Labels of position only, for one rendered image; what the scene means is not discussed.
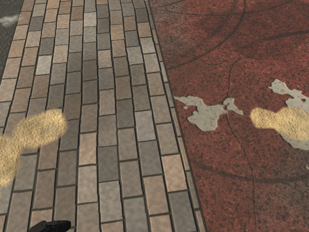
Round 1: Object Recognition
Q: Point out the robot left hand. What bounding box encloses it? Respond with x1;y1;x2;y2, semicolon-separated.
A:
28;220;71;232

